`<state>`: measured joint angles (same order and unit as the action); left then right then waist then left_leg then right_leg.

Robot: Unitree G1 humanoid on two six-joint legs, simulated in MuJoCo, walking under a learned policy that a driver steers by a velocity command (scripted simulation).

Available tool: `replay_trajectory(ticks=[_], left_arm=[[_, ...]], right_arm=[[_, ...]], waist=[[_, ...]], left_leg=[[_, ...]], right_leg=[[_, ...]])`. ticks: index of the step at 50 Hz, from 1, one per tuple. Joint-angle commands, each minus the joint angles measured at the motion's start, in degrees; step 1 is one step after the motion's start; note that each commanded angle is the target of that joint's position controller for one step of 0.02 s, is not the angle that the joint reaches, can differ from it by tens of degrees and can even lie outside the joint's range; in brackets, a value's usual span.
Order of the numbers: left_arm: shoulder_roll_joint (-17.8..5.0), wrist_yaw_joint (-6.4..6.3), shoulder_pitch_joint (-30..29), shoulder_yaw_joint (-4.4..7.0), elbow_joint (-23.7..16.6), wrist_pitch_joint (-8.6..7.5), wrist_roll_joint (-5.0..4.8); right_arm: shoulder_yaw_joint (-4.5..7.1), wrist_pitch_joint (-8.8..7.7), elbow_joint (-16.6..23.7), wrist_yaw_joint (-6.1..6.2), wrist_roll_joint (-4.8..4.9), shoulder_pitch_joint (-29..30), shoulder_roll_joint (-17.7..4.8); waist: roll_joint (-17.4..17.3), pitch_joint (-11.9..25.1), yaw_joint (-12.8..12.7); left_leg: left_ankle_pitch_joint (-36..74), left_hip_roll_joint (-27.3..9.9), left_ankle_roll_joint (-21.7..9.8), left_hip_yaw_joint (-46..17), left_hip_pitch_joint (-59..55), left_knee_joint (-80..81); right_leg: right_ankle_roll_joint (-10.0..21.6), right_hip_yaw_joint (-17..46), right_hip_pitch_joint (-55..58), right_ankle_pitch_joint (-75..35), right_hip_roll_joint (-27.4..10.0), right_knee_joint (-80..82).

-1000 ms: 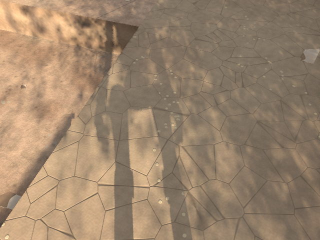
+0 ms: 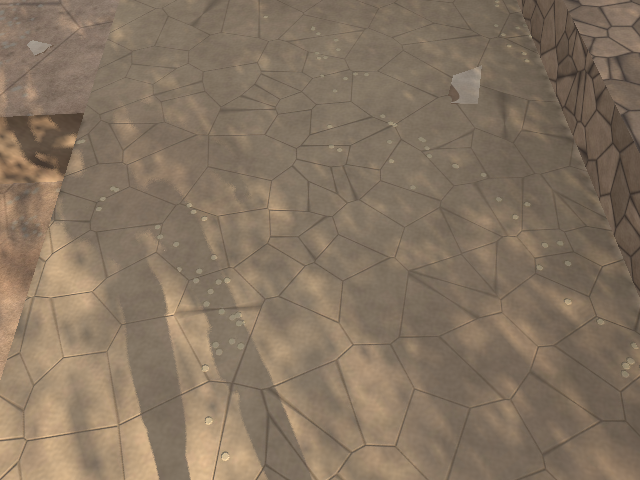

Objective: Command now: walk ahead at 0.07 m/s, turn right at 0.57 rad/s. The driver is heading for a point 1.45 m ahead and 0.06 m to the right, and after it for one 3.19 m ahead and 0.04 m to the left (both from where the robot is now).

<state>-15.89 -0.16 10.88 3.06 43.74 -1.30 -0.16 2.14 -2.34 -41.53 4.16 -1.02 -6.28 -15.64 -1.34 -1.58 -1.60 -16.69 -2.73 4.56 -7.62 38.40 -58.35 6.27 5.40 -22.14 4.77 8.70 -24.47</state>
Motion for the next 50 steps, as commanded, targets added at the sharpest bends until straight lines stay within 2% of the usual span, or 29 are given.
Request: replay_trajectory(ticks=[1, 4, 7, 9, 10, 11, 12, 13, 14, 15, 16, 17, 19, 21, 25, 28, 30, 31, 32, 33, 34, 35, 36, 37, 39, 42, 44, 46, 50], left_arm=[[-8.41, -1.62, -1.54, 2.19, -5.49, 0.82, -0.77], [-8.75, -2.40, -0.41, 2.49, -6.28, 1.73, -0.55], [-8.71, -2.58, 0.70, 2.66, -7.21, 2.46, -0.29], [-8.39, -2.58, -0.21, 2.60, -8.27, 2.91, -0.67], [-7.93, -2.64, -1.19, 2.44, -8.91, 3.23, -1.23], [-5.76, -2.69, 0.17, 1.80, -9.41, 3.49, -1.31], [-2.63, -2.41, 4.07, 1.21, -10.16, 3.23, -1.17], [-8.02, -1.93, 2.81, 2.73, -10.72, 2.07, -0.44], [-11.60, -1.63, 3.63, 3.96, -9.50, 1.89, -0.27], [-11.08, -1.73, 4.17, 4.19, -8.12, 2.57, -0.60], [-9.64, -2.00, 4.75, 3.99, -7.35, 3.49, -0.50], [-7.98, -1.88, 5.19, 3.59, -7.34, 4.18, -0.64], [-5.10, -1.59, 2.97, 2.55, -8.81, 4.44, -1.15], [-3.46, -1.57, -0.33, 1.81, -10.51, 4.08, -1.04], [-2.05, -0.65, -1.64, 0.70, -11.63, 3.46, -0.30], [-3.08, -0.03, -1.25, 0.92, -11.40, 3.36, -0.47], [-2.51, 0.34, 1.71, 0.99, -9.99, 3.05, -0.50], [-2.96, 0.35, 2.50, 1.14, -9.51, 2.87, -0.30], [-5.06, -0.11, 3.83, 1.48, -9.86, 2.82, 0.24], [-10.19, -0.98, 4.05, 2.37, -10.72, 3.19, 1.03], [-6.81, -0.51, 5.25, 1.50, -9.48, 2.39, 2.01], [-7.77, -0.11, 6.29, 1.97, -9.07, 1.50, 1.69], [-8.88, -0.12, 6.90, 2.46, -7.93, 0.83, 0.80], [-8.72, -0.23, 6.05, 2.25, -7.63, 0.15, -0.08], [-6.71, -0.71, 5.00, 1.57, -6.98, -0.85, -0.41], [-5.11, -0.87, 5.80, 1.38, -6.43, -2.16, 0.05], [-5.73, -0.82, 6.15, 1.66, -6.11, -2.56, -0.10], [-7.37, -0.64, 7.00, 2.16, -5.56, -2.69, -0.35], [-9.44, 0.08, 8.70, 2.76, -4.23, -2.71, -1.32]], right_arm=[[1.20, 1.24, 3.12, 0.49, 0.34, -3.78, -3.94], [1.25, 0.53, 4.74, -0.08, 0.63, -0.80, -4.31], [1.38, -0.81, 5.26, -0.96, 1.18, -0.78, -4.68], [1.68, -1.46, 4.72, -1.65, 1.65, -3.64, -4.91], [2.07, -1.71, 3.86, -1.98, 1.73, -6.42, -5.43], [2.88, -1.67, 3.67, -1.96, 1.03, -7.91, -8.09], [4.00, -0.73, 5.01, -1.64, -0.70, -5.12, -13.24], [3.86, -0.57, 5.42, -1.90, -2.31, -6.59, -10.76], [3.24, -0.61, 6.80, -1.84, -1.63, -4.59, -8.19], [2.79, -0.38, 7.39, -1.80, -0.75, -2.67, -6.22], [2.43, -0.14, 7.82, -1.71, 0.03, -1.66, -5.31], [2.17, 0.08, 7.92, -1.60, 0.40, -1.23, -5.12], [2.30, 0.70, 7.68, -1.43, -0.04, -2.26, -5.74], [2.58, 1.33, 6.85, -1.18, -0.11, -4.93, -6.33], [3.34, 1.91, 6.52, -1.50, 0.55, -4.40, -8.65], [3.34, 2.01, 5.67, -2.16, 1.47, -5.17, -9.19], [2.99, 2.22, 5.07, -2.25, 2.38, -4.40, -8.77], [2.54, 2.09, 3.88, -2.25, 2.77, -6.56, -7.62], [1.69, 1.55, 3.25, -2.53, 1.71, -8.91, -5.49], [0.13, 0.73, 4.71, -3.48, -1.40, -10.03, -0.99], [0.65, 0.62, 6.20, -3.05, -0.62, -4.96, -2.79], [1.89, 0.76, 6.37, -2.91, 0.94, -2.58, -7.11], [2.88, 0.98, 5.95, -2.87, 1.64, -1.65, -8.78], [3.47, 1.27, 4.94, -2.69, 1.68, -2.48, -9.13], [3.45, 0.67, 3.95, -2.91, 1.74, -4.31, -7.37], [3.05, -1.34, 3.03, -3.86, 1.59, -4.49, -5.03], [2.42, -2.05, 3.26, -4.30, 1.55, -2.71, -3.61], [1.92, -2.43, 3.70, -4.70, 1.74, -1.26, -2.91], [1.74, -2.76, 4.92, -5.50, 2.31, 0.35, -4.24]], waist=[[6.79, 8.85, 1.61], [8.91, 7.59, 0.21], [9.75, 8.41, -0.26], [10.06, 8.99, 1.52], [9.57, 8.89, 3.43], [5.77, 10.46, 2.96], [-11.28, 9.57, -1.34], [-16.21, 10.14, 0.64], [-9.86, 9.46, 0.20], [-5.76, 8.21, -0.26], [-4.01, 7.25, -0.39], [-4.09, 6.24, -0.37], [-5.99, 4.71, 0.81], [-7.63, 5.09, 2.79], [-9.37, 7.45, 3.35], [-10.42, 7.23, 3.77], [-9.65, 6.56, 1.69], [-8.43, 6.14, 1.33], [-4.52, 8.94, 1.66], [11.66, 10.76, 4.23], [15.83, 10.05, 0.29], [13.50, 6.17, -1.54], [12.45, 3.29, -2.19], [12.10, 0.36, -1.47], [10.89, -2.16, 0.27], [8.68, -0.55, 0.46], [8.04, 0.14, -0.24], [8.52, 0.27, -1.00], [8.67, -0.80, -1.77]], left_leg=[[3.38, 1.97, 0.67, 1.07, -4.21, 5.79], [2.66, 3.07, 0.15, 0.27, -4.79, 12.36], [-0.65, 4.62, -0.79, 0.66, -9.33, 18.45], [0.69, 5.10, -2.05, 1.46, -15.49, 27.35], [6.80, 4.23, -2.92, 2.62, -21.41, 35.74], [11.29, -2.77, -5.23, -1.28, -30.08, 38.25], [27.48, -15.98, -13.01, -15.00, -36.78, 38.06], [34.40, -22.57, -20.38, -23.68, -35.08, 39.55], [34.16, -21.39, -20.32, -18.68, -33.98, 38.39], [32.03, -16.76, -17.53, -12.20, -32.58, 37.28], [30.20, -13.74, -15.61, -7.85, -31.69, 36.80], [30.37, -12.39, -15.25, -4.85, -30.24, 37.15], [28.09, -9.73, -15.59, -0.26, -28.96, 38.81], [28.88, -10.29, -17.18, 0.15, -32.08, 38.88], [28.58, -11.98, -18.39, 1.32, -31.28, 37.99], [26.22, -12.87, -18.63, -0.14, -30.32, 36.91], [24.77, -11.91, -16.85, 0.44, -28.24, 34.05], [21.59, -10.43, -14.07, 1.20, -25.89, 32.68], [12.38, -7.97, -9.36, 3.12, -20.54, 28.79], [-9.59, -1.73, -3.74, 9.71, -10.60, 17.70], [-18.71, -1.04, -2.05, 7.18, -8.46, 13.72], [-17.43, -0.74, -1.91, 7.30, -4.73, 6.67], [-14.44, -0.50, -2.29, 7.16, 0.52, 1.38], [-11.16, -1.20, -2.81, 6.25, 3.37, -0.83], [-3.77, -1.70, -3.40, 5.54, 4.44, -1.80], [4.09, -2.14, -3.80, 6.47, 4.07, 2.07], [6.51, -1.81, -3.76, 7.18, 1.11, 9.51], [6.90, -1.20, -3.82, 7.82, -2.79, 15.91], [4.71, -0.41, -5.01, 8.32, -8.45, 22.33]], right_leg=[[7.68, 17.09, 4.06, 4.52, -13.93, 6.71], [6.84, 20.79, 5.87, 9.92, -14.20, 6.21], [6.58, 23.47, 8.47, 1.44, -14.71, 3.18], [5.39, 25.01, 9.53, -5.46, -13.94, 0.61], [3.65, 24.17, 8.00, -5.56, -12.02, -1.52], [0.98, 21.38, 2.53, 4.15, -8.91, -7.17], [-2.82, 9.76, -9.75, 25.41, 0.98, -19.37], [-5.74, 6.38, -16.37, 32.76, 0.73, -32.84], [-7.62, 6.13, -16.91, 28.73, -2.31, -41.15], [-8.95, 4.80, -16.67, 25.02, -3.20, -44.47], [-10.08, 3.93, -16.95, 22.03, -3.56, -48.15], [-10.97, 2.94, -16.76, 20.00, -3.90, -50.80], [-11.94, -0.55, -15.82, 16.90, -4.69, -47.41], [-12.60, -1.38, -15.81, 16.98, -5.43, -41.23], [-11.54, -4.21, -6.27, 19.35, -8.01, -27.26], [-9.61, -6.28, -0.57, 18.04, -7.64, -17.54], [-6.86, -7.88, 6.26, 8.98, -6.65, -3.66], [-5.25, -7.59, 11.37, 2.91, -6.23, 4.06], [-3.62, -0.62, 20.38, -3.70, -11.61, 4.43], [1.32, 12.73, 26.80, -22.12, -24.93, 1.20], [9.37, 16.98, 17.87, -8.15, -29.27, 5.95], [10.08, 18.10, 17.50, 9.79, -27.18, 10.14], [8.79, 18.84, 17.85, 24.03, -25.66, 12.60], [7.39, 18.76, 16.95, 29.89, -24.65, 14.20], [6.17, 16.59, 15.54, 28.33, -22.75, 16.57], [5.92, 11.50, 17.36, 19.05, -21.02, 17.15], [5.80, 8.84, 17.08, 14.64, -20.48, 16.91], [6.12, 7.75, 15.53, 13.40, -20.96, 16.72], [6.54, 8.18, 12.64, 15.99, -22.63, 14.95]])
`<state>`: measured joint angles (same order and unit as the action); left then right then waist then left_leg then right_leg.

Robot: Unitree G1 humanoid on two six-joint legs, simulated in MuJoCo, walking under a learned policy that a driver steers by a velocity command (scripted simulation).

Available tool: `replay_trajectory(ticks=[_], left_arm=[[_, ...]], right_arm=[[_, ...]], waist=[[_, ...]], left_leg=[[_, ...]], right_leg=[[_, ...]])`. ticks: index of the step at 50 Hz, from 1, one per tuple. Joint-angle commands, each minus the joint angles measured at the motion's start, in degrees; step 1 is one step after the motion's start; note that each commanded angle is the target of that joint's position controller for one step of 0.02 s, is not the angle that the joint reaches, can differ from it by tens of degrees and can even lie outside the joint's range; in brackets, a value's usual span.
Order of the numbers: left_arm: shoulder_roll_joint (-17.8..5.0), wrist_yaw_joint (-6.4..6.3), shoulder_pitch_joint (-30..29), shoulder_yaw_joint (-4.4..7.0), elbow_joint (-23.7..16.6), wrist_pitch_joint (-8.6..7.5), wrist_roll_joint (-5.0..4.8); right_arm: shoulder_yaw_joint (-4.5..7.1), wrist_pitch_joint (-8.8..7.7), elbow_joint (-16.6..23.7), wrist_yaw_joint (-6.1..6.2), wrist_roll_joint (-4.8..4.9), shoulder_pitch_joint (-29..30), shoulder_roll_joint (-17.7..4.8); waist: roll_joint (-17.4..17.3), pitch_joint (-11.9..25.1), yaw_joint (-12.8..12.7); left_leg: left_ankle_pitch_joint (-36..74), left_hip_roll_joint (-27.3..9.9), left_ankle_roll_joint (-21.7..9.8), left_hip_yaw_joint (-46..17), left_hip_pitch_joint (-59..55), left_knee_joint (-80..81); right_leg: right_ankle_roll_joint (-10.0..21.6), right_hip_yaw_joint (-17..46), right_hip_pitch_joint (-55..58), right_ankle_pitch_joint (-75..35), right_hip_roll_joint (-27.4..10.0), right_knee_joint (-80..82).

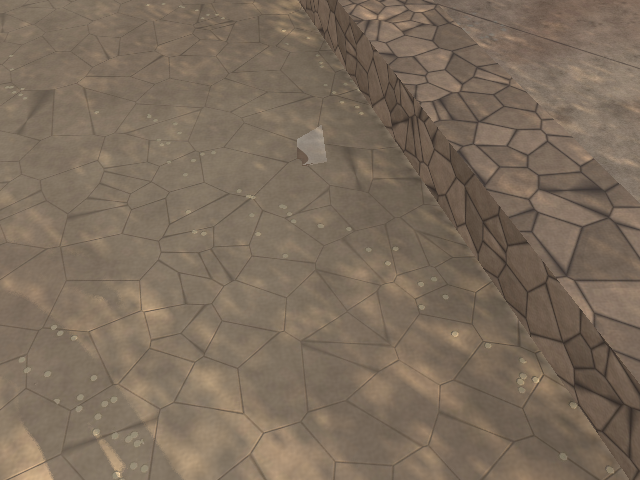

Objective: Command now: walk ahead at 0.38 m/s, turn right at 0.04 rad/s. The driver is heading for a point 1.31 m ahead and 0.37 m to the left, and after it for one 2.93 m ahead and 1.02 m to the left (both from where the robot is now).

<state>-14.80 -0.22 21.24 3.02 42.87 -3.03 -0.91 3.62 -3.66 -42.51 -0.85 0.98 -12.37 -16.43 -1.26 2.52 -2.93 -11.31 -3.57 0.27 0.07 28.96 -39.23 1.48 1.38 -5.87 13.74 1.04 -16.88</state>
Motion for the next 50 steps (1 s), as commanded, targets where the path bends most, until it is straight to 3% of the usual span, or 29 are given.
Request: replay_trajectory(ticks=[1, 3, 4, 5, 6, 7, 8, 9, 10, 11, 13, 17, 20, 24, 28, 30, 31, 32, 33, 34, 35, 36, 37, 38, 39, 42, 45, 48, 50], left_arm=[[-10.72, 0.28, -1.73, 2.85, -3.15, -0.96, -0.77], [-10.26, 0.51, -2.65, 2.60, -2.84, -0.67, -0.91], [-9.13, 0.61, -2.46, 2.17, -2.60, -0.49, -0.58], [-6.84, 0.68, -2.61, 1.30, -2.50, -0.55, 0.13], [-2.39, 0.84, -3.51, -0.14, -4.23, -1.10, 0.96], [-3.14, 0.53, -3.02, 0.04, -6.53, -2.37, -0.01], [-8.13, 0.59, -3.53, 1.32, -5.81, -2.95, -0.95], [-9.01, 0.89, -5.53, 1.59, -5.77, -3.00, -1.32], [-7.86, 0.81, -6.09, 1.39, -5.18, -2.82, -0.70], [-7.28, 0.80, -6.59, 1.50, -4.97, -2.56, 0.03], [-5.94, 0.88, -5.56, 1.48, -4.08, -1.77, 0.30], [-4.46, 0.41, -10.06, 1.16, -4.83, -1.32, 0.92], [-2.72, 0.93, -15.82, 0.43, -6.09, -1.90, 0.54], [-2.24, 2.38, -23.31, -0.07, -8.20, -2.60, -0.03], [-3.16, 3.85, -26.77, -0.01, -10.10, -3.23, -0.32], [-5.13, 3.89, -23.11, 0.79, -9.45, -3.33, -0.13], [-6.87, 3.48, -17.38, 1.72, -7.99, -3.24, -0.01], [-9.66, 2.77, -7.66, 3.01, -5.38, -3.10, 0.07], [-14.19, 1.83, 3.71, 3.98, -3.31, -2.73, 0.90], [-15.91, 2.30, 4.39, 4.05, -2.40, -2.94, 1.30], [-9.92, 1.99, 3.35, 2.74, -2.58, -2.78, 0.56], [-8.30, 1.66, -0.94, 2.04, -2.89, -2.55, 0.32], [-7.69, 1.68, -4.85, 1.66, -3.28, -2.41, 0.52], [-6.61, 1.90, -7.33, 1.36, -3.59, -2.46, 0.95], [-6.01, 1.94, -8.34, 1.11, -3.51, -2.71, 1.54], [-6.76, 2.03, -8.49, 1.34, -1.79, -3.81, 0.70], [-8.19, 1.31, -6.36, 1.61, -0.01, -3.71, 0.74], [-9.14, 0.88, -3.97, 1.59, 1.16, -3.10, 0.41], [-10.40, 0.85, -2.10, 1.74, 2.16, -2.86, 0.33]], right_arm=[[0.26, -1.62, 6.18, -0.67, 0.44, 6.23, -3.84], [0.47, -1.91, 5.30, -0.78, 0.40, 2.62, -4.35], [0.85, -1.89, 3.94, -0.55, 0.31, -1.27, -4.86], [1.61, -1.96, 2.51, -0.01, 0.47, -7.30, -6.43], [2.71, -2.14, 2.20, 0.58, -0.46, -13.73, -11.50], [3.70, -2.27, 1.82, -0.15, -1.12, -17.97, -15.62], [2.27, -2.69, 2.44, -0.59, -0.75, -15.08, -10.84], [1.45, -2.77, 3.19, -0.76, -0.62, -12.05, -8.32], [1.06, -2.72, 3.98, -0.91, -0.95, -8.69, -7.29], [0.68, -2.64, 4.27, -1.02, -1.14, -6.64, -6.17], [0.43, -2.91, 4.19, -0.89, -1.31, -5.53, -5.62], [0.55, -2.82, 1.74, -0.08, -0.85, -8.65, -6.01], [0.49, -2.07, 0.26, 0.64, -0.68, -10.44, -6.33], [0.70, -1.48, -1.86, 1.01, -0.25, -13.61, -7.48], [1.07, -0.38, -3.57, 1.30, 0.16, -14.58, -8.31], [1.41, 0.08, -3.64, 1.60, 0.01, -13.42, -9.55], [1.52, 0.46, -3.53, 1.73, -0.09, -12.43, -10.11], [1.13, 0.68, -2.90, 1.86, -0.40, -11.28, -9.60], [-0.12, 0.39, -1.19, 2.02, -1.85, -11.62, -6.75], [-2.17, -0.87, -1.20, 1.13, -0.86, -20.48, 0.70], [-0.81, -2.04, -1.53, 0.74, 0.66, -14.44, -6.19], [-0.17, -2.65, 0.60, 0.44, 1.75, -8.26, -8.23], [-0.39, -2.91, 1.20, 0.62, 1.09, -5.36, -7.61], [-0.10, -2.71, 1.23, 0.70, 0.00, -4.39, -7.16], [-0.07, -2.12, 0.98, 0.60, -0.14, -6.21, -6.40], [-0.50, -0.42, 0.75, 0.97, -0.40, -7.35, -3.99], [-0.58, -0.25, 3.11, 1.25, -1.06, -0.91, -3.76], [-1.08, -0.98, 4.70, 0.63, -0.89, 5.35, -2.47], [-1.32, -1.25, 5.45, -0.08, -0.37, 8.56, -2.09]], waist=[[8.41, -5.02, -0.03], [7.13, -4.29, 2.55], [6.25, -3.28, 4.22], [4.34, -1.09, 6.91], [-7.87, 2.80, 8.95], [-19.67, 5.50, 8.83], [-11.45, 1.91, 7.99], [-7.64, -1.81, 6.63], [-3.94, -2.95, 5.28], [-3.19, -3.97, 4.28], [-4.64, -3.67, 2.99], [-2.26, -4.10, 3.79], [-2.84, -4.87, 5.57], [-2.55, -7.31, 7.97], [-3.13, -8.32, 7.35], [-4.81, -4.87, 4.65], [-5.62, -0.81, 1.29], [-5.04, 5.52, -3.43], [2.81, 15.20, -6.62], [17.99, 22.70, -0.63], [11.65, 17.72, -3.84], [8.73, 8.52, -2.95], [2.65, 3.82, -0.82], [1.75, 0.70, 1.04], [3.46, 0.41, 3.07], [4.76, -1.74, 4.91], [4.10, -4.37, 3.51], [4.00, -5.03, 1.04], [4.07, -5.10, -0.66]], left_leg=[[-1.08, 0.44, -1.47, 0.56, -0.65, 4.50], [0.29, 1.47, -2.93, 1.78, -8.14, 8.32], [-0.63, 2.67, -3.40, 2.82, -13.90, 9.33], [-1.59, 1.36, -4.60, 0.53, -22.69, 10.31], [-7.51, -10.76, -9.03, -16.69, -33.51, 16.72], [-21.07, -19.19, -16.56, -40.53, -39.59, 25.96], [-27.17, -19.31, -16.43, -40.53, -36.91, 27.28], [-24.88, -17.19, -14.52, -33.98, -32.92, 27.00], [-19.13, -14.37, -13.39, -28.50, -29.44, 27.61], [-12.22, -12.39, -12.81, -24.13, -26.59, 28.42], [-1.29, -9.26, -12.11, -17.01, -22.99, 30.29], [16.39, -7.81, -12.01, -9.55, -25.15, 30.76], [18.72, -6.38, -10.60, -5.61, -25.57, 31.12], [15.90, -7.69, -10.67, -4.93, -28.43, 31.06], [21.92, -10.85, -10.67, -5.68, -34.69, 27.47], [37.51, -10.77, -9.66, -5.11, -36.57, 21.86], [47.69, -9.51, -8.88, -3.87, -36.23, 14.90], [48.66, -6.83, -7.20, -1.99, -30.48, 3.47], [26.75, -2.84, -5.36, -0.19, -15.87, -15.96], [-21.29, 7.87, -2.50, -4.93, 5.92, -33.41], [-21.18, 4.82, -3.10, -9.77, 12.24, -37.95], [-15.71, 1.96, -3.41, -7.37, 14.70, -36.94], [-10.47, -0.94, -3.07, -5.54, 12.42, -33.95], [-7.42, -2.53, -2.49, -5.01, 10.30, -30.92], [-5.40, -3.96, -2.05, -5.45, 6.84, -29.58], [-3.14, -5.13, -0.15, -4.24, 5.35, -25.33], [5.31, -5.53, 1.39, -3.48, 9.58, -16.82], [14.97, -3.84, 0.98, -1.85, 7.82, -4.04], [18.13, -2.59, 0.49, -0.60, 6.88, 1.28]], right_leg=[[11.03, 12.69, -4.11, 7.92, -15.43, 6.55], [9.51, 11.99, -6.67, 8.76, -14.66, 3.15], [8.46, 10.88, -8.90, 8.52, -13.09, -0.42], [6.54, 8.12, -13.38, 5.53, -10.25, -8.41], [2.24, 0.59, -24.33, 7.43, -3.33, -30.02], [0.42, 1.15, -38.55, 18.60, 1.69, -46.01], [1.26, 5.39, -43.13, 15.77, -2.18, -53.21], [2.29, 4.66, -44.34, 10.10, -4.49, -53.96], [2.31, 3.87, -43.03, 5.06, -6.19, -52.38], [1.98, 3.86, -41.49, 1.57, -7.55, -49.80], [0.88, 2.65, -37.28, -3.63, -8.14, -47.71], [-1.46, 1.31, -39.68, -10.98, -7.81, -39.27], [-1.72, -0.08, -37.23, -17.70, -6.70, -27.98], [-1.02, -1.49, -35.26, -20.84, -5.00, -17.99], [1.55, -1.69, -34.75, -14.66, -3.69, -13.37], [3.50, -3.62, -27.10, -10.14, -1.04, -12.27], [5.00, -5.33, -18.68, -9.73, 1.03, -11.25], [7.16, -4.56, -3.57, -12.44, 0.21, -10.98], [11.22, 9.97, 16.62, -13.86, -12.46, -13.62], [20.11, 38.88, 33.09, -0.06, -24.53, -6.76], [17.19, 39.09, 29.22, 5.79, -22.31, -1.89], [14.77, 29.42, 20.70, 2.54, -20.38, -0.46], [13.49, 23.43, 11.54, -3.92, -18.20, 1.17], [13.10, 19.20, 4.95, -8.58, -15.88, 2.99], [13.03, 16.75, 0.91, -10.26, -14.53, 4.90], [14.05, 10.96, -5.42, -13.32, -13.10, 9.02], [13.55, 6.81, -5.86, -16.10, -11.76, 10.49], [11.32, 3.03, -4.47, -16.44, -9.77, 10.15], [10.67, 1.51, -1.62, -14.69, -10.69, 9.81]])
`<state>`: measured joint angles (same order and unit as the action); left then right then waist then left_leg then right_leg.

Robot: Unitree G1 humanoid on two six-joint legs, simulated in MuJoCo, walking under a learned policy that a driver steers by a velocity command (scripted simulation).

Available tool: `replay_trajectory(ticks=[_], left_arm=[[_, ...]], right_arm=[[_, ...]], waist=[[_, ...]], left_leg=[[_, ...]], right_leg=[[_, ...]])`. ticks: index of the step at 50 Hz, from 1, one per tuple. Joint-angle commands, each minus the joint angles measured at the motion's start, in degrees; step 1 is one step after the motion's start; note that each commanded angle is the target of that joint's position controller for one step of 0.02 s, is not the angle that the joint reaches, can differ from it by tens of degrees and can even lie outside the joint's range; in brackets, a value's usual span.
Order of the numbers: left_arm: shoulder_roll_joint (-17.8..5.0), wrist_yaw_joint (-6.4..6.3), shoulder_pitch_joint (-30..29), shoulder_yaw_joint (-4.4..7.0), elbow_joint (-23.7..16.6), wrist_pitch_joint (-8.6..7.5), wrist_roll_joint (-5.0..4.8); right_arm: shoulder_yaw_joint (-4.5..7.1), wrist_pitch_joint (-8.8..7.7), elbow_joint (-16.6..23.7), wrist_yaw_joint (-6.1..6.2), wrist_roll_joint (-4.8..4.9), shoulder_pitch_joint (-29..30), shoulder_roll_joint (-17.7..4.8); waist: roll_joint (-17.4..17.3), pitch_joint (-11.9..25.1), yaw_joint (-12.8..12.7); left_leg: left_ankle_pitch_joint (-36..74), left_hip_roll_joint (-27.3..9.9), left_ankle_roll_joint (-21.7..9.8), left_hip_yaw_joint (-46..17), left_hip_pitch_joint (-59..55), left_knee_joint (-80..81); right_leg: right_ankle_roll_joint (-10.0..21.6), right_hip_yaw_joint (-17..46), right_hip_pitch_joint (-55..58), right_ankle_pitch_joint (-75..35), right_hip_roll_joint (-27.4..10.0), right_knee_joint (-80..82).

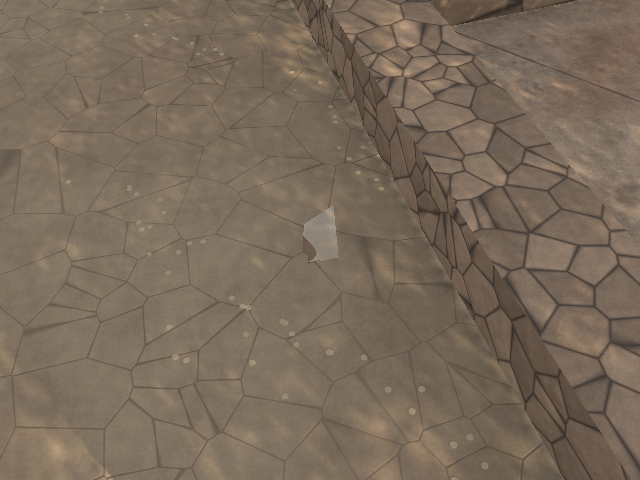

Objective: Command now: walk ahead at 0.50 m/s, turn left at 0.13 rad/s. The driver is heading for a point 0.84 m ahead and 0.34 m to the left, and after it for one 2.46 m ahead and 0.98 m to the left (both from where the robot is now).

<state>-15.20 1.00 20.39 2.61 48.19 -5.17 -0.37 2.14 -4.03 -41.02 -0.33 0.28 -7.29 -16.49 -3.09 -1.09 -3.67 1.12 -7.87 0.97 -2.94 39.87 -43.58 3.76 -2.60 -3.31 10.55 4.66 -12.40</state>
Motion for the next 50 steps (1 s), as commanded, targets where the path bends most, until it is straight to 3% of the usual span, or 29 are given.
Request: replay_trajectory(ticks=[1, 3, 6, 8, 9, 10, 11, 12, 13, 14, 15, 16, 18, 20, 23, 26, 31, 33, 34, 35, 36, 37, 38, 39, 40, 41, 42, 45, 50], left_arm=[[-10.37, -0.36, -0.23, 2.22, -2.52, -0.57, -0.21], [-10.53, -0.43, 1.13, 2.28, -1.27, -0.06, -0.21], [-11.14, -0.88, 0.75, 2.60, -0.33, 0.94, -0.22], [-12.31, -1.35, -1.41, 2.90, -0.82, 1.61, -0.14], [-12.19, -1.72, -2.52, 2.79, -1.31, 2.15, -0.01], [-10.83, -2.35, -2.00, 2.10, -2.62, 2.17, 0.82], [-4.38, -1.75, 3.31, -0.14, -5.35, 0.77, 1.68], [-6.43, -0.84, 2.09, -0.09, -4.61, -1.31, 1.26], [-10.12, -0.10, -2.55, 0.88, -6.05, -2.47, -0.84], [-9.82, -0.15, -5.87, 0.63, -6.96, -3.06, -1.01], [-9.47, -0.57, -7.43, 0.80, -7.28, -3.15, 0.00], [-9.72, -0.86, -7.29, 1.22, -7.39, -2.60, 0.73], [-8.44, -1.05, -6.04, 1.25, -7.69, -1.32, 1.30], [-7.33, -1.40, -7.12, 1.14, -8.18, -0.42, 1.46], [-6.00, -1.56, -14.17, 0.76, -10.17, -0.35, 1.40], [-5.20, -0.87, -20.22, 0.41, -11.46, -0.98, 0.80], [-7.17, 0.26, -24.36, 1.10, -13.03, -2.26, 0.15], [-8.45, 0.33, -21.94, 1.80, -12.58, -2.83, 0.01], [-9.25, 0.09, -17.90, 2.43, -11.50, -3.11, 0.12], [-11.17, -0.32, -11.54, 3.29, -10.30, -3.37, 0.76], [-14.52, -0.99, -2.38, 4.19, -9.38, -3.20, 1.45], [-17.36, -0.60, 1.30, 4.99, -7.08, -2.27, 1.49], [-11.61, -0.41, -0.78, 3.81, -8.16, -1.92, 0.06], [-8.42, -0.65, -2.80, 2.99, -8.72, -1.52, 0.11], [-7.81, -0.72, -5.53, 2.60, -8.98, -1.19, 0.53], [-6.80, -0.78, -7.02, 2.30, -8.51, -0.98, 0.65], [-6.42, -0.89, -7.67, 2.07, -8.22, -1.06, 1.12], [-7.26, -0.87, -7.36, 2.52, -6.54, -1.60, 0.55], [-9.64, -1.11, -7.10, 3.16, -4.48, -1.14, 0.60]], right_arm=[[0.15, -0.93, 4.56, -0.98, 0.60, 4.97, -2.16], [0.21, -0.92, 6.05, -1.77, 0.99, 7.50, -2.58], [0.51, -0.84, 7.92, -3.01, 0.98, 8.55, -3.43], [1.47, -0.69, 7.37, -3.19, 0.54, 3.27, -5.26], [2.78, -0.59, 5.34, -2.96, 0.38, -4.53, -7.14], [4.51, -0.31, 3.32, -2.31, 0.53, -13.88, -11.02], [5.96, -0.29, 3.42, -1.96, 0.11, -17.46, -17.69], [4.79, -0.39, 3.91, -1.98, 0.62, -18.63, -13.47], [3.93, -0.56, 4.08, -1.79, 0.27, -16.29, -10.68], [3.68, -0.57, 4.88, -1.63, 0.20, -12.76, -9.72], [3.39, -0.39, 5.58, -1.59, 0.08, -9.63, -8.76], [2.83, -0.37, 6.36, -1.57, -0.29, -7.61, -7.39], [2.88, -0.48, 6.85, -1.32, -0.17, -6.55, -7.27], [3.21, -0.65, 6.16, -0.67, 0.30, -7.84, -8.18], [3.54, -0.20, 4.86, 0.37, 0.61, -10.85, -9.08], [3.72, 0.32, 3.71, 0.97, 0.89, -13.25, -9.56], [3.78, 1.32, 1.99, 1.36, 1.29, -15.56, -9.24], [4.00, 1.85, 2.03, 1.48, 1.09, -14.68, -9.45], [3.76, 2.05, 2.27, 1.43, 1.05, -13.71, -8.61], [2.97, 1.91, 2.93, 1.24, 0.70, -12.92, -6.41], [1.89, 1.64, 4.06, 1.16, -0.22, -13.45, -3.40], [1.23, 1.10, 5.48, 1.20, 1.72, -21.13, -1.54], [2.23, 1.06, 3.63, 1.45, 2.15, -20.38, -7.45], [3.00, 1.33, 4.09, 1.39, 1.74, -14.32, -9.89], [3.08, 1.52, 4.55, 1.44, 1.28, -11.50, -9.23], [3.21, 1.51, 5.24, 1.24, 0.75, -9.49, -8.42], [3.21, 1.68, 5.57, 0.85, 1.06, -9.63, -7.28], [2.59, 2.36, 6.71, 0.44, 1.49, -8.63, -4.02], [2.08, 1.99, 8.73, -0.53, 1.27, -3.41, -3.04]], waist=[[5.92, -1.76, -0.66], [5.91, -2.68, -1.39], [6.37, -2.66, -0.53], [7.50, 1.28, 2.89], [6.50, 5.79, 7.03], [2.84, 11.62, 10.53], [-11.02, 17.72, 7.62], [-10.09, 22.98, 8.85], [-6.33, 15.66, 9.31], [-0.96, 10.14, 8.02], [3.02, 6.56, 6.04], [2.46, 5.13, 4.10], [0.12, 4.82, 2.40], [-0.25, 3.80, 2.31], [-0.60, 1.97, 4.62], [-1.92, 1.20, 6.98], [-2.76, 0.34, 7.79], [-4.47, 0.80, 6.24], [-4.88, 2.40, 4.02], [-4.01, 7.58, 1.01], [2.64, 15.38, -2.35], [23.01, 19.94, 1.62], [16.04, 14.49, 0.67], [10.69, 7.77, -0.86], [6.86, 3.91, 0.11], [6.51, 1.17, 0.86], [8.12, 0.61, 2.00], [8.97, -0.35, 2.61], [6.85, -0.83, 1.71]], left_leg=[[5.81, 1.95, -0.60, 2.39, -3.57, 7.07], [3.68, 2.42, -1.90, 1.85, -1.32, 9.29], [-3.93, 3.82, -4.51, 1.88, -0.35, 11.01], [-8.11, 7.06, -6.61, 4.98, -9.08, 11.75], [-6.59, 9.79, -8.09, 6.96, -19.73, 13.64], [-3.97, 6.38, -10.51, 0.38, -35.69, 12.90], [-12.63, -7.37, -20.61, -29.58, -57.19, 16.69], [-16.88, -11.34, -23.20, -45.31, -63.02, 25.08], [-16.63, -9.70, -20.12, -37.16, -58.10, 25.63], [-11.07, -7.29, -18.35, -29.25, -49.75, 25.68], [-4.79, -5.19, -17.23, -24.08, -41.96, 26.42], [0.39, -3.30, -16.54, -20.67, -36.50, 27.83], [4.85, -1.48, -17.31, -18.16, -31.30, 29.91], [6.53, -0.24, -17.44, -15.24, -28.38, 30.79], [3.77, 1.64, -15.52, -13.37, -27.65, 30.71], [-2.18, 2.66, -13.50, -13.82, -27.66, 29.85], [-4.96, 0.48, -12.62, -20.69, -33.06, 24.98], [-2.06, -0.04, -11.91, -23.15, -34.74, 21.83], [0.70, 1.42, -11.02, -22.88, -34.25, 18.72], [2.56, 4.01, -9.17, -20.31, -31.68, 10.83], [-8.44, 8.26, -6.70, -14.83, -23.29, -4.99], [-35.63, 14.77, -3.61, -8.87, -3.34, -20.51], [-34.16, 9.57, -2.76, -9.62, 3.23, -27.04], [-28.53, 7.78, -2.20, -8.06, 4.40, -28.52], [-24.22, 5.86, -1.68, -6.18, 2.74, -27.52], [-21.53, 4.45, -1.39, -5.76, 2.03, -25.29], [-19.87, 3.07, -1.46, -5.30, -0.27, -24.12], [-17.44, 1.61, -0.90, -3.23, 0.30, -21.16], [-5.55, 1.28, -0.45, -1.36, 1.83, -9.06]], right_leg=[[8.28, 5.38, -2.15, -10.83, -15.37, 4.90], [7.79, 5.08, 2.67, -11.04, -17.64, 3.66], [6.06, 3.89, 8.90, -17.39, -20.20, -0.37], [4.19, 1.31, 9.76, -34.62, -19.40, -8.27], [2.64, -1.52, 7.53, -42.35, -17.11, -18.42], [0.33, -3.82, -2.83, -35.02, -14.67, -33.35], [-3.85, -3.30, -28.49, -2.00, -4.24, -55.77], [-3.80, 7.35, -37.94, 20.83, -1.58, -63.93], [-2.85, 9.38, -42.65, 17.30, -4.86, -66.02], [-2.35, 8.36, -41.90, 12.51, -7.32, -62.86], [-2.65, 7.68, -39.49, 9.35, -9.18, -58.05], [-3.03, 7.81, -35.59, 7.30, -10.63, -54.52], [-4.73, 7.14, -32.01, 5.49, -10.68, -51.29], [-6.37, 6.37, -32.04, 2.37, -10.07, -46.65], [-7.59, 6.52, -33.00, -7.07, -8.62, -34.46], [-7.44, 6.52, -29.75, -14.26, -6.30, -23.38], [-5.79, 8.04, -26.26, -11.75, -4.20, -15.21], [-4.26, 7.59, -22.39, -6.96, -3.88, -13.81], [-2.95, 6.37, -16.44, -6.95, -3.61, -11.27], [-0.52, 8.23, -5.27, -7.79, -7.02, -11.46], [3.06, 18.26, 9.98, -5.00, -17.00, -12.60], [11.43, 43.85, 24.53, 7.03, -28.27, -7.70], [10.07, 45.15, 21.02, 17.14, -28.46, -5.41], [7.64, 36.04, 14.46, 14.89, -25.78, -4.56], [6.46, 29.15, 8.01, 7.90, -23.24, -3.30], [6.25, 24.62, 3.61, 2.33, -21.37, -1.97], [5.66, 20.53, 0.54, -0.96, -19.89, -0.66], [6.68, 13.35, -1.98, -6.79, -19.08, 2.56], [6.47, 3.45, -0.17, -16.91, -18.40, 3.29]])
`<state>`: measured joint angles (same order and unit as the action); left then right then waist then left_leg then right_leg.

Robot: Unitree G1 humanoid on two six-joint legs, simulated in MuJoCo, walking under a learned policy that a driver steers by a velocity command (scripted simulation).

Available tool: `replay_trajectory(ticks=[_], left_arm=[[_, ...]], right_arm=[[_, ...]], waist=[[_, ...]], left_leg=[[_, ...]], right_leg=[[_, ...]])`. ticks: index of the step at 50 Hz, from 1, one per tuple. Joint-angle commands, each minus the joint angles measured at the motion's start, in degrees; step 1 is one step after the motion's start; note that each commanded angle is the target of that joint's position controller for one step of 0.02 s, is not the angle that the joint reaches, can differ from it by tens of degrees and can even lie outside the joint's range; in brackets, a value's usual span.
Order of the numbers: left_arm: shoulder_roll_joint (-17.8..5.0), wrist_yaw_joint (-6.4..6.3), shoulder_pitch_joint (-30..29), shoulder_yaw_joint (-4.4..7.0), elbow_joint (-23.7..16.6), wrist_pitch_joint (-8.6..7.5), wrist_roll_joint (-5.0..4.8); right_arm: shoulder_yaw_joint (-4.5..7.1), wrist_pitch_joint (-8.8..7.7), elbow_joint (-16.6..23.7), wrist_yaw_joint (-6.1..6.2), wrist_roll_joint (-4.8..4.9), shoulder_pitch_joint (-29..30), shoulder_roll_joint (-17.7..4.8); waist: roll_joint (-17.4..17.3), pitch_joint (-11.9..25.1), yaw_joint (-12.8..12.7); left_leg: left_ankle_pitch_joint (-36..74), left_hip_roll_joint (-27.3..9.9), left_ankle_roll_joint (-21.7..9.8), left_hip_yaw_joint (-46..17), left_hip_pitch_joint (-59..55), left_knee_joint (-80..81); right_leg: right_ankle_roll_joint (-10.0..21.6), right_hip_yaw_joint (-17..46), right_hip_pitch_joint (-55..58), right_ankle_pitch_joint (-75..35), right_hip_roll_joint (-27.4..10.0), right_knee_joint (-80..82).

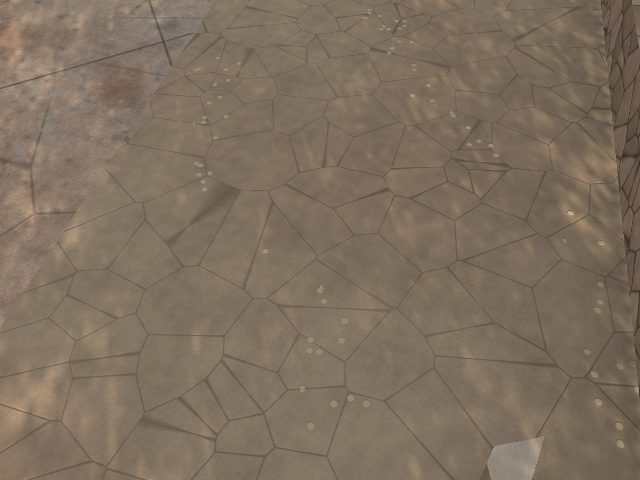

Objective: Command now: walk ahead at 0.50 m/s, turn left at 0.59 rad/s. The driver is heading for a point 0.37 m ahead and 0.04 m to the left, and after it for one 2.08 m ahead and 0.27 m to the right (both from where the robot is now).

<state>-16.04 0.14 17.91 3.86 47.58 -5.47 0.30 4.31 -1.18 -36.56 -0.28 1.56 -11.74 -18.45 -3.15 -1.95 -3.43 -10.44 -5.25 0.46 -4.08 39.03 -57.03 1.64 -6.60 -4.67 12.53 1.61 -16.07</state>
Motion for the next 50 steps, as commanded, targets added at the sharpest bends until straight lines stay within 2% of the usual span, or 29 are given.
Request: replay_trajectory(ticks=[1, 4, 7, 9, 10, 11, 12, 13, 14, 15, 16, 17, 19, 23, 28, 31, 34, 37, 38, 39, 40, 41, 42, 43, 44, 45, 46, 48, 50], left_arm=[[-9.07, -0.27, -4.46, 1.88, -3.66, -0.65, -0.10], [-10.31, -0.42, -2.02, 2.04, -2.21, -0.05, -0.68], [-11.78, -0.40, -0.77, 2.48, -1.05, 0.87, -1.65], [-13.59, -0.74, -0.93, 3.01, -1.04, 1.54, -2.12], [-14.38, -1.00, -1.27, 3.26, -1.14, 2.00, -2.26], [-13.78, -1.30, -1.91, 2.99, -1.48, 2.26, -2.36], [-10.74, -1.37, -0.57, 1.77, -2.61, 1.93, -0.66], [-3.02, -0.17, 5.07, -0.89, -6.14, 0.33, 1.00], [-9.00, 0.64, -2.12, 0.15, -6.55, -1.58, -1.04], [-10.58, 0.90, -7.08, 0.58, -8.30, -2.46, -2.79], [-9.44, 0.41, -7.64, 0.21, -8.15, -2.84, -2.05], [-9.46, -0.01, -7.26, 0.43, -7.49, -2.72, -0.62], [-8.86, 0.36, -3.40, 0.48, -5.73, -1.20, -0.55], [-5.96, 0.31, -6.32, -0.28, -5.64, 0.74, -0.32], [-4.55, 1.44, -13.68, -0.96, -6.94, 0.16, -1.12], [-4.42, 2.29, -17.40, -1.16, -8.44, 0.00, -1.75], [-4.24, 3.54, -19.71, -1.29, -10.30, -0.22, -1.66], [-5.62, 4.29, -16.08, -0.67, -10.75, -0.09, -1.22], [-7.45, 4.10, -11.45, 0.28, -9.99, 0.19, -1.08], [-9.95, 3.59, -3.34, 1.67, -8.36, 0.33, -1.04], [-14.35, 2.74, 5.54, 2.96, -7.36, 0.80, -0.94], [-17.18, 2.83, 6.36, 3.51, -7.50, 0.55, -1.57], [-11.52, 2.49, 7.89, 2.25, -7.48, 0.76, -2.04], [-10.27, 1.99, 5.03, 1.85, -8.11, 0.93, -1.58], [-10.00, 1.74, 1.63, 1.77, -9.06, 1.06, -1.38], [-9.07, 1.59, -1.25, 1.45, -9.85, 1.20, -1.23], [-8.37, 1.39, -2.59, 1.09, -10.69, 1.25, -0.52], [-8.20, 1.00, -4.00, 1.13, -11.22, 1.41, -0.78], [-9.50, 0.33, -3.68, 1.51, -11.01, 1.47, -0.96]], right_arm=[[-0.25, -0.99, 4.67, -0.91, 0.03, 2.79, -0.85], [-0.72, -1.15, 6.70, -2.00, 0.02, 8.63, 0.03], [-0.35, -0.95, 8.54, -2.98, 0.24, 11.06, -1.00], [0.68, -0.54, 8.67, -3.09, -0.29, 8.39, -2.96], [1.73, -0.28, 7.63, -2.99, -0.43, 3.23, -4.79], [3.45, -0.02, 5.02, -2.41, -0.27, -6.41, -7.44], [5.14, 0.64, 2.92, -1.15, 0.05, -14.86, -11.87], [5.29, -0.15, 3.99, -1.10, 0.09, -11.26, -17.54], [3.78, -1.02, 5.12, -1.44, -0.22, -13.05, -11.37], [2.90, -1.89, 4.30, -1.60, -0.83, -10.97, -9.13], [2.52, -2.34, 4.23, -1.60, -0.66, -7.67, -8.20], [2.06, -2.41, 4.69, -1.53, -0.80, -4.26, -6.80], [0.97, -2.72, 4.96, -1.16, -1.85, -1.37, -4.11], [1.01, -3.77, 1.55, -0.48, -1.77, -3.93, -5.58], [0.70, -4.12, -1.52, 0.18, -2.04, -5.72, -6.12], [0.90, -4.13, -4.05, 0.12, -1.96, -7.77, -6.66], [1.13, -3.08, -5.97, 0.42, -1.70, -9.10, -6.83], [1.50, -1.85, -5.82, 1.38, -1.64, -7.29, -8.31], [1.60, -1.30, -5.52, 1.82, -1.78, -6.73, -8.98], [1.41, -0.82, -5.10, 2.26, -1.69, -5.55, -9.01], [0.54, -1.24, -3.74, 2.74, -2.59, -6.54, -7.48], [-1.79, -2.79, -2.57, 1.20, -3.55, -14.27, 0.16], [-1.15, -4.79, -2.65, 0.22, -1.91, -8.84, -5.03], [-0.67, -6.09, -0.35, -0.44, 0.23, -3.09, -6.91], [-1.00, -6.85, 0.47, -0.30, -0.18, -0.22, -6.35], [-0.62, -6.97, 0.70, 0.00, -1.49, 1.07, -6.42], [-0.38, -6.56, 0.92, 0.02, -2.05, 0.13, -6.30], [-0.52, -5.47, 0.75, 0.14, -2.51, -2.20, -5.10], [-1.13, -4.62, 1.17, 0.48, -2.72, -0.70, -3.51]], waist=[[6.74, -0.50, 0.80], [6.25, -2.12, -1.20], [6.92, -2.72, -0.79], [8.76, -0.02, 1.85], [9.16, 3.08, 5.15], [7.57, 7.92, 10.46], [0.06, 13.00, 13.37], [-14.38, 19.77, 4.95], [-6.16, 23.49, 10.32], [-3.60, 14.27, 10.10], [1.62, 9.45, 7.41], [2.56, 6.57, 5.10], [0.53, 6.01, 2.28], [0.32, 2.59, 3.21], [-0.21, -0.84, 6.67], [0.37, -3.09, 8.40], [1.02, -3.63, 8.87], [-1.49, 0.68, 5.88], [-2.54, 4.28, 3.34], [-1.39, 8.81, -1.34], [4.96, 15.64, -4.49], [19.16, 22.20, 1.28], [12.74, 23.78, -3.24], [10.01, 15.23, -3.55], [3.67, 10.06, -1.91], [1.20, 5.93, 0.15], [2.73, 5.14, 2.15], [4.71, 4.06, 4.18], [5.19, 2.67, 4.15]], left_leg=[[8.86, -1.06, -0.24, 0.77, 1.80, 7.63], [12.30, -0.15, -1.40, 3.66, -0.04, 15.31], [7.92, 1.12, -3.52, 5.68, -1.40, 19.53], [1.83, 4.71, -5.87, 8.88, -7.88, 20.44], [0.00, 7.04, -7.45, 10.21, -14.80, 21.33], [3.63, 9.23, -9.66, 10.18, -28.63, 24.66], [4.34, 2.27, -12.86, -1.87, -46.15, 25.69], [-8.02, -11.95, -24.01, -36.03, -62.48, 33.08], [-14.33, -13.35, -23.39, -42.52, -62.81, 39.91], [-8.94, -11.75, -20.43, -34.13, -56.03, 40.68], [-2.03, -9.30, -18.70, -27.63, -47.41, 40.63], [4.67, -6.96, -17.41, -22.30, -40.30, 41.05], [13.03, -5.45, -16.67, -16.60, -33.78, 43.34], [20.83, -4.45, -16.07, -7.82, -29.74, 46.71], [13.69, -2.52, -11.70, -0.03, -30.31, 49.38], [13.04, -5.04, -11.35, 1.39, -35.95, 49.71], [20.02, -7.82, -10.80, 2.48, -44.94, 46.04], [45.57, -8.12, -8.76, 4.95, -48.72, 37.05], [55.78, -7.37, -7.91, 5.92, -48.72, 30.09], [57.91, -5.41, -6.17, 8.03, -44.34, 18.55], [40.23, -3.10, -3.95, 9.19, -30.71, 0.83], [-17.54, 10.25, 0.17, 4.70, -5.18, -18.62], [-21.19, 8.88, -0.77, -4.01, 1.47, -23.43], [-16.39, 5.83, -1.59, -3.97, 5.51, -21.99], [-12.53, 3.53, -1.87, -2.96, 4.56, -17.45], [-10.66, 2.18, -1.23, -2.16, 2.38, -12.67], [-9.62, 1.24, -0.64, -2.26, -1.26, -10.63], [-9.45, 0.42, 1.22, -1.32, -3.46, -5.29], [-6.49, 0.78, 3.22, 0.63, -4.69, 1.54]], right_leg=[[8.06, 5.33, 1.30, -19.12, -14.80, 6.98], [7.03, 1.80, 3.36, -19.50, -15.44, 6.63], [5.78, -0.46, 8.09, -25.96, -17.27, 4.04], [4.78, -2.75, 10.23, -44.38, -17.41, -3.13], [4.13, -3.93, 9.91, -52.21, -16.90, -11.08], [2.56, -5.37, 4.62, -51.81, -15.14, -23.08], [0.18, -5.25, -10.15, -30.23, -12.31, -40.97], [-2.66, 2.10, -34.04, 21.06, -0.40, -59.72], [-1.77, 12.58, -39.58, 19.83, -1.61, -63.97], [-0.70, 11.94, -42.74, 13.99, -3.84, -62.03], [-0.50, 11.81, -40.25, 9.21, -6.23, -57.16], [-1.02, 11.71, -36.60, 6.68, -7.72, -52.43], [-2.00, 11.15, -30.81, 3.42, -9.75, -48.74], [-4.43, 9.23, -32.89, -5.49, -10.12, -40.69], [-2.96, 7.67, -31.05, -23.55, -7.89, -24.06], [-1.53, 8.15, -32.97, -23.82, -6.41, -18.81], [0.41, 8.06, -37.56, -17.07, -5.00, -16.12], [3.14, 3.68, -31.16, -7.89, -1.15, -15.95], [4.36, 1.93, -24.83, -5.38, 1.13, -16.49], [6.30, 1.79, -12.90, -8.30, 2.82, -13.94], [10.42, 15.55, 5.16, -12.64, -6.37, -14.29], [21.89, 46.80, 25.90, -2.27, -19.54, -10.15], [20.54, 51.80, 28.76, 4.26, -19.14, -4.06], [17.97, 43.68, 22.63, 3.12, -17.89, -2.40], [16.56, 38.37, 14.27, -1.82, -15.84, -1.56], [16.04, 34.32, 6.79, -8.79, -13.98, -0.47], [16.26, 32.01, 1.92, -13.61, -12.59, 0.78], [16.63, 28.89, -3.31, -17.82, -11.12, 2.42], [16.16, 25.08, -8.66, -20.57, -9.49, 3.24]])
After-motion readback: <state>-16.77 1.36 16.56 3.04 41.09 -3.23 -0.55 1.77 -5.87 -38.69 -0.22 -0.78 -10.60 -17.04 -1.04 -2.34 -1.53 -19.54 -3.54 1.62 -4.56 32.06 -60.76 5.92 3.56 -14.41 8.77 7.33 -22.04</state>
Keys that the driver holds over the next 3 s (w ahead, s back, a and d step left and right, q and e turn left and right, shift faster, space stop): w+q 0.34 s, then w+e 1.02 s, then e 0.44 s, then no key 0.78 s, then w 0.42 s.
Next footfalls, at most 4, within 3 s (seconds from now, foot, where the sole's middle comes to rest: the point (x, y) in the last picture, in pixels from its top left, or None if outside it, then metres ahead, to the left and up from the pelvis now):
0.24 left None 0.29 0.16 -0.78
0.78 right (350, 398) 0.65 0.02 -0.78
1.26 left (270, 293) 0.92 0.23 -0.78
1.72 right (388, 262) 1.03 -0.06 -0.78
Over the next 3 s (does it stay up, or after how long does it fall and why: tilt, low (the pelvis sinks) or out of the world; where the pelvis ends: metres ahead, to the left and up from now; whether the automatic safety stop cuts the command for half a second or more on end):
stays up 1.11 -0.02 0.00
